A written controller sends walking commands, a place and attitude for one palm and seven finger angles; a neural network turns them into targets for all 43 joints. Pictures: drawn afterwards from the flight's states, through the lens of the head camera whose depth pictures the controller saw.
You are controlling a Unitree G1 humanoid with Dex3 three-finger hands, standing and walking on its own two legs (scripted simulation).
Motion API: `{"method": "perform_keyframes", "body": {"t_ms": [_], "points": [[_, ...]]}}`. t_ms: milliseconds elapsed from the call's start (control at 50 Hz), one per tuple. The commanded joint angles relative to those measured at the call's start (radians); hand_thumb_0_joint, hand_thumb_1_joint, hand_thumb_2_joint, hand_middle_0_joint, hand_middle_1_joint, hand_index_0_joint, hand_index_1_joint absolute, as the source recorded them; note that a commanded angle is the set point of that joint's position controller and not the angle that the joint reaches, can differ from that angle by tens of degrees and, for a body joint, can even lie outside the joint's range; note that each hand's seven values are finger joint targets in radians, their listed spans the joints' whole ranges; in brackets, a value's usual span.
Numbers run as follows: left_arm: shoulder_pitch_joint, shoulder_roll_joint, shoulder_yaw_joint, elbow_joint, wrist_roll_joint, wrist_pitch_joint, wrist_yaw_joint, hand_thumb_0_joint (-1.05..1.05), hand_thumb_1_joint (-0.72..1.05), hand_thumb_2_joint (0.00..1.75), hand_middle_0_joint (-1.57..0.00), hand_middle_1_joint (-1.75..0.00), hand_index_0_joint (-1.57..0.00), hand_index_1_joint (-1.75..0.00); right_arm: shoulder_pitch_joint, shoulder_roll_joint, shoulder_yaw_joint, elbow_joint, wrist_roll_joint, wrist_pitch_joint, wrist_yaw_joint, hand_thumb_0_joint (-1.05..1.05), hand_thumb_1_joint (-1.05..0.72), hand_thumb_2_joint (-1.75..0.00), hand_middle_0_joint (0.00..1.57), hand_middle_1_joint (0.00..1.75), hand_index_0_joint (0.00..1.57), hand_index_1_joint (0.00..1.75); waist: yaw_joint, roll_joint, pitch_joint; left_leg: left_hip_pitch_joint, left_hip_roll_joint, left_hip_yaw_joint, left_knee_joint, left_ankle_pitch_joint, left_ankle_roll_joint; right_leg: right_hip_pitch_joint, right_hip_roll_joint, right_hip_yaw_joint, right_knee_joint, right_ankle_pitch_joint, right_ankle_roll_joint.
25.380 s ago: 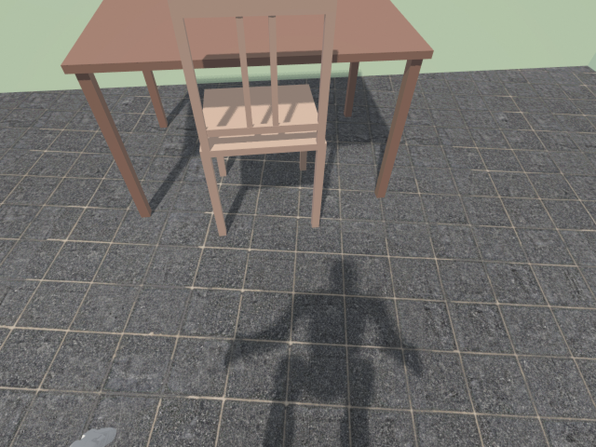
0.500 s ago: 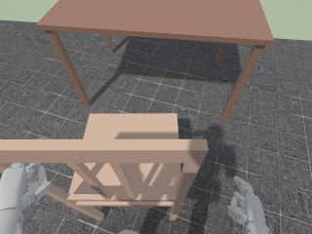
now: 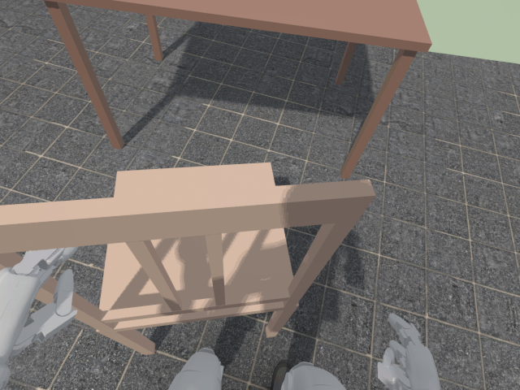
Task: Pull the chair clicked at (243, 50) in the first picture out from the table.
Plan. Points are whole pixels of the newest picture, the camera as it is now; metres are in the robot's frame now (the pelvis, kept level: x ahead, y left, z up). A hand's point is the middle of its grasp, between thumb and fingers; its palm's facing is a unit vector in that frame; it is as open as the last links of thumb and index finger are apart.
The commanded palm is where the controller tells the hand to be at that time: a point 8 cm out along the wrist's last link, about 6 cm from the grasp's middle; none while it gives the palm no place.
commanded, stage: step back with the hand held close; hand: left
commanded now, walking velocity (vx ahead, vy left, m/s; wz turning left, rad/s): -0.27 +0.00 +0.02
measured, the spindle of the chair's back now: (161, 280) +0.26 +0.18 -0.04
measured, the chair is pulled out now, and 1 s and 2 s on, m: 0.66 0.75 0.75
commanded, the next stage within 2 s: stop stepping back and stand still in 0.52 s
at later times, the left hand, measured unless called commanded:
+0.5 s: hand (48, 368) +0.13 +0.24 +0.08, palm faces -0.08 -0.83 -0.55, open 6.9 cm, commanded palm +0.08 +0.29 +0.19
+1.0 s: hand out of the picture +0.02 +0.21 +0.13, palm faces +0.02 -0.74 -0.67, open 6.8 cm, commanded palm -0.03 +0.26 +0.19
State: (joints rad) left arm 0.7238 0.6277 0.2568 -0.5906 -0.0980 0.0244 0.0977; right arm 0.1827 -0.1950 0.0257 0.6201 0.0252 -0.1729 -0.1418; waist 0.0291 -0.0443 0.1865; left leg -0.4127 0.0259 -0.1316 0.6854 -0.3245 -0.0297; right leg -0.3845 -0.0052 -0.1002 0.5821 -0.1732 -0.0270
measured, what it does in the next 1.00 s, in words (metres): walks backwards: right foot, then right foot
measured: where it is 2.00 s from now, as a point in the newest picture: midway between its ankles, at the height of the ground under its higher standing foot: outside the picture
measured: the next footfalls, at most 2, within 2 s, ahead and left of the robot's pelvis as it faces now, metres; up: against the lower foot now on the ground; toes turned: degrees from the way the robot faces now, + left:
right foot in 0.16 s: +0.04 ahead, -0.12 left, +0.00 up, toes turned +0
right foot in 0.64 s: -0.14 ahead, -0.14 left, +0.00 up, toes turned -3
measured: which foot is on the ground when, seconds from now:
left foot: down 0.00-0.70, up 0.72-0.80, down 0.82-1.00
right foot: down 0.00-0.06, up 0.08-0.14, down 0.16-0.40, up 0.42-0.62, down 0.64-1.00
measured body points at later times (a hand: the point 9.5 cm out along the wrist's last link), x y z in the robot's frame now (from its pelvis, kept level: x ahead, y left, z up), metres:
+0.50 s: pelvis -0.06 -0.01 +0.01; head +0.03 +0.05 +0.44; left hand +0.13 +0.28 +0.11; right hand +0.16 -0.23 -0.05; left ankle +0.03 +0.13 -0.72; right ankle -0.08 -0.13 -0.69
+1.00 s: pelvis -0.18 -0.04 +0.01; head -0.15 -0.01 +0.46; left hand +0.02 +0.25 +0.17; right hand -0.04 -0.28 -0.07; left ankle -0.09 +0.07 -0.72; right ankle -0.19 -0.15 -0.72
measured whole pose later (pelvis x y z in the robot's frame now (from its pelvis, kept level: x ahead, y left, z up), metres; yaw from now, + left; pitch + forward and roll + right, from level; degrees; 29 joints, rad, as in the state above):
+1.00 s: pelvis -0.18 -0.04 +0.01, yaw -1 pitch -1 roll +0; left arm 0.70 0.70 0.41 -0.51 -0.06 -0.14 0.02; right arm 0.28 -0.19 0.02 0.61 0.03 -0.22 -0.07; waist -0.03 -0.06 0.07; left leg -0.37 -0.03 -0.05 0.55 -0.16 0.01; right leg -0.25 -0.01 -0.08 0.61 -0.40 0.01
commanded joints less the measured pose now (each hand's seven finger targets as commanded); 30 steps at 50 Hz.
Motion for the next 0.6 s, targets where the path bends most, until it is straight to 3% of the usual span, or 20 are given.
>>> {"method": "perform_keyframes", "body": {"t_ms": [0, 40, 60, 100, 140, 180, 200, 220, 240, 260, 280, 300, 320, 340, 360, 380, 400, 460, 500, 580], "points": [[-0.214, 0.231, 0.442, -0.522, 0.017, -0.273, 0.133, 0.0, 0.9, 0.9, -0.2, -0.3, -0.2, -0.3, -0.066, -0.148, -0.053, -0.124, -0.006, -0.073, -0.025, 0.0, -0.9, -0.9, 0.2, 0.3, 0.2, 0.3, 0.004, 0.312, -0.36, 0.066, 0.074, -0.094, -0.224, -0.15, 0.058, 0.116, -0.112, 0.15, -0.103, -0.229, 0.005], [-0.251, 0.235, 0.474, -0.546, 0.052, -0.295, 0.13, 0.0, 0.9, 0.9, -0.2, -0.3, -0.2, -0.3, -0.049, -0.179, -0.065, -0.139, -0.014, -0.096, -0.028, 0.0, -0.9, -0.9, 0.2, 0.3, 0.2, 0.3, 0.005, 0.53, -0.33, -0.328, 0.205, -0.197, -0.462, -0.419, 0.127, 0.437, 0.014, 0.06, 0.188, -0.198, 0.06], [-0.256, 0.2, 0.466, -0.517, 0.062, -0.289, 0.126, 0.0, 0.9, 0.9, -0.2, -0.3, -0.2, -0.3, -0.04, -0.161, -0.066, -0.131, -0.014, -0.106, -0.023, 0.0, -0.9, -0.9, 0.2, 0.3, 0.2, 0.3, 0.008, 0.54, -0.302, -0.42, 0.22, -0.206, -0.492, -0.453, 0.136, 0.493, 0.031, 0.052, 0.279, -0.133, 0.061], [-0.245, 0.218, 0.475, -0.527, 0.067, -0.286, 0.113, 0.0, 0.9, 0.9, -0.2, -0.3, -0.2, -0.3, -0.051, -0.154, -0.071, -0.13, -0.011, -0.124, -0.009, 0.0, -0.9, -0.9, 0.2, 0.3, 0.2, 0.3, 0.022, 0.508, -0.327, -0.328, 0.195, -0.144, -0.38, -0.216, 0.132, 0.444, 0.028, 0.072, 0.25, -0.078, 0.059], [-0.24, 0.24, 0.5, -0.547, 0.059, -0.312, 0.098, 0.0, 0.9, 0.9, -0.2, -0.3, -0.2, -0.3, -0.029, -0.161, -0.067, -0.109, -0.02, -0.134, 0.007, 0.0, -0.9, -0.9, 0.2, 0.3, 0.2, 0.3, 0.033, 0.459, -0.348, -0.179, 0.184, -0.167, -0.271, -0.005, 0.126, 0.363, 0.025, 0.07, 0.076, -0.07, 0.052], [-0.245, 0.248, 0.489, -0.59, 0.045, -0.328, 0.087, 0.0, 0.9, 0.9, -0.2, -0.3, -0.2, -0.3, -0.024, -0.157, -0.054, -0.097, -0.024, -0.142, 0.023, 0.0, -0.9, -0.9, 0.2, 0.3, 0.2, 0.3, 0.023, 0.413, -0.436, 0.065, 0.145, -0.132, -0.125, 0.419, 0.087, 0.306, -0.008, 0.086, -0.106, 0.182, 0.027], [-0.235, 0.24, 0.466, -0.6, 0.036, -0.322, 0.083, 0.0, 0.9, 0.9, -0.2, -0.3, -0.2, -0.3, -0.041, -0.15, -0.054, -0.103, -0.014, -0.144, 0.031, 0.0, -0.9, -0.9, 0.2, 0.3, 0.2, 0.3, 0.02, 0.392, -0.516, 0.171, 0.104, -0.054, -0.054, 0.566, 0.05, 0.319, -0.038, 0.115, -0.11, 0.389, 0.01], [-0.224, 0.236, 0.448, -0.6, 0.02, -0.316, 0.081, 0.0, 0.9, 0.9, -0.2, -0.3, -0.2, -0.3, -0.041, -0.159, -0.063, -0.131, -0.004, -0.147, 0.038, 0.0, -0.9, -0.9, 0.2, 0.3, 0.2, 0.3, 0.025, 0.297, -0.597, 0.18, 0.041, 0.007, 0.049, 0.52, 0.012, 0.35, -0.117, 0.223, -0.09, 0.569, -0.042], [-0.231, 0.252, 0.436, -0.625, 0.002, -0.317, 0.084, 0.0, 0.9, 0.9, -0.2, -0.3, -0.2, -0.3, -0.028, -0.163, -0.068, -0.138, 0.011, -0.147, 0.038, 0.0, -0.9, -0.9, 0.2, 0.3, 0.2, 0.3, 0.011, 0.213, -0.61, 0.17, -0.012, 0.05, 0.137, 0.314, -0.018, 0.322, -0.226, 0.303, -0.098, 0.619, -0.09], [-0.218, 0.262, 0.44, -0.615, -0.01, -0.31, 0.097, 0.0, 0.9, 0.9, -0.2, -0.3, -0.2, -0.3, -0.032, -0.145, -0.065, -0.134, 0.016, -0.14, 0.034, 0.0, -0.9, -0.9, 0.2, 0.3, 0.2, 0.3, 0.004, 0.175, -0.59, 0.183, -0.036, 0.064, 0.194, 0.13, -0.026, 0.246, -0.308, 0.33, -0.136, 0.58, -0.116], [-0.201, 0.265, 0.441, -0.613, -0.012, -0.305, 0.105, 0.0, 0.9, 0.9, -0.2, -0.3, -0.2, -0.3, -0.042, -0.136, -0.062, -0.134, 0.012, -0.127, 0.031, 0.0, -0.9, -0.9, 0.2, 0.3, 0.2, 0.3, 0.0, 0.159, -0.528, 0.177, -0.037, 0.053, 0.2, -0.002, -0.02, 0.18, -0.337, 0.329, -0.162, 0.543, -0.122], [-0.172, 0.239, 0.432, -0.597, -0.016, -0.294, 0.103, 0.0, 0.9, 0.9, -0.2, -0.3, -0.2, -0.3, -0.071, -0.121, -0.05, -0.132, 0.012, -0.121, 0.025, 0.0, -0.9, -0.9, 0.2, 0.3, 0.2, 0.3, -0.007, 0.173, -0.49, 0.195, -0.023, 0.038, 0.104, 0.076, -0.004, 0.134, -0.298, 0.3, -0.142, 0.509, -0.1], [-0.17, 0.236, 0.437, -0.578, -0.005, -0.288, 0.106, 0.0, 0.9, 0.9, -0.2, -0.3, -0.2, -0.3, -0.087, -0.124, -0.046, -0.118, 0.003, -0.113, 0.018, 0.0, -0.9, -0.9, 0.2, 0.3, 0.2, 0.3, -0.005, 0.176, -0.473, 0.202, 0.021, 0.01, -0.05, 0.265, 0.009, 0.159, -0.224, 0.205, -0.085, 0.48, -0.051], [-0.163, 0.259, 0.463, -0.581, 0.002, -0.297, 0.101, 0.0, 0.9, 0.9, -0.2, -0.3, -0.2, -0.3, -0.091, -0.151, -0.062, -0.118, -0.002, -0.104, 0.008, 0.0, -0.9, -0.9, 0.2, 0.3, 0.2, 0.3, 0.001, 0.237, -0.446, 0.148, 0.111, -0.081, -0.216, 0.428, 0.035, 0.212, -0.105, 0.123, 0.011, 0.387, 0.0], [-0.15, 0.239, 0.474, -0.562, 0.011, -0.298, 0.099, 0.0, 0.9, 0.9, -0.2, -0.3, -0.2, -0.3, -0.106, -0.146, -0.071, -0.108, -0.008, -0.103, 0.012, 0.0, -0.9, -0.9, 0.2, 0.3, 0.2, 0.3, 0.026, 0.36, -0.486, 0.2, 0.213, -0.136, -0.265, 0.645, 0.077, 0.179, -0.006, 0.067, 0.108, 0.117, 0.039], [-0.144, 0.258, 0.487, -0.562, 0.008, -0.293, 0.097, 0.0, 0.9, 0.9, -0.2, -0.3, -0.2, -0.3, -0.095, -0.142, -0.081, -0.101, -0.017, -0.101, 0.017, 0.0, -0.9, -0.9, 0.2, 0.3, 0.2, 0.3, 0.016, 0.473, -0.524, 0.213, 0.285, -0.201, -0.277, 0.783, 0.127, 0.151, 0.022, 0.073, 0.236, -0.189, 0.046], [-0.123, 0.248, 0.486, -0.538, 0.023, -0.283, 0.095, 0.0, 0.9, 0.9, -0.2, -0.3, -0.2, -0.3, -0.097, -0.135, -0.088, -0.088, -0.031, -0.104, 0.021, 0.0, -0.9, -0.9, 0.2, 0.3, 0.2, 0.3, 0.013, 0.566, -0.517, 0.144, 0.301, -0.184, -0.309, 0.72, 0.156, 0.167, 0.022, 0.1, 0.364, -0.345, 0.049], [-0.162, 0.222, 0.454, -0.551, 0.028, -0.278, 0.084, 0.0, 0.9, 0.9, -0.2, -0.3, -0.2, -0.3, -0.043, -0.146, -0.096, -0.079, -0.035, -0.101, 0.05, 0.0, -0.9, -0.9, 0.2, 0.3, 0.2, 0.3, 0.017, 0.442, -0.495, 0.3, 0.264, -0.142, -0.247, 0.837, 0.142, 0.051, 0.029, 0.125, 0.33, -0.298, 0.037], [-0.156, 0.229, 0.461, -0.562, 0.019, -0.285, 0.071, 0.0, 0.9, 0.9, -0.2, -0.3, -0.2, -0.3, -0.063, -0.149, -0.095, -0.1, -0.026, -0.102, 0.061, 0.0, -0.9, -0.9, 0.2, 0.3, 0.2, 0.3, 0.028, 0.471, -0.52, 0.34, 0.234, -0.091, -0.227, 0.822, 0.122, 0.082, 0.03, 0.112, 0.248, -0.266, 0.031], [-0.165, 0.255, 0.489, -0.588, -0.007, -0.323, 0.036, 0.0, 0.9, 0.9, -0.2, -0.3, -0.2, -0.3, -0.039, -0.168, -0.084, -0.115, -0.024, -0.119, 0.081, 0.0, -0.9, -0.9, 0.2, 0.3, 0.2, 0.3, 0.034, 0.483, -0.514, 0.285, 0.211, -0.104, -0.159, 0.674, 0.104, 0.224, 0.022, 0.086, -0.042, -0.107, 0.022]]}}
